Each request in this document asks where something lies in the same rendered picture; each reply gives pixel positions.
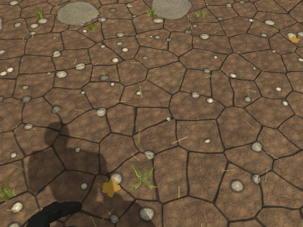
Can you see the robot left hand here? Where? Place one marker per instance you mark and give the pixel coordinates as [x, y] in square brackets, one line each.
[54, 211]

